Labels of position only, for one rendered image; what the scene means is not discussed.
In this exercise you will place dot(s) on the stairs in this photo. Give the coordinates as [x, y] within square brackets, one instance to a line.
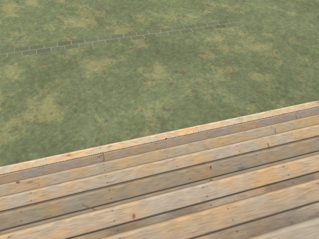
[227, 179]

